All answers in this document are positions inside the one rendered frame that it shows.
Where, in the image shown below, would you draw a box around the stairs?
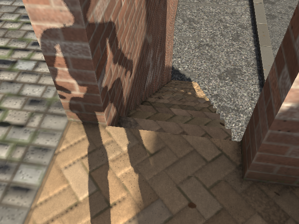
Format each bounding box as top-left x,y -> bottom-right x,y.
117,79 -> 232,141

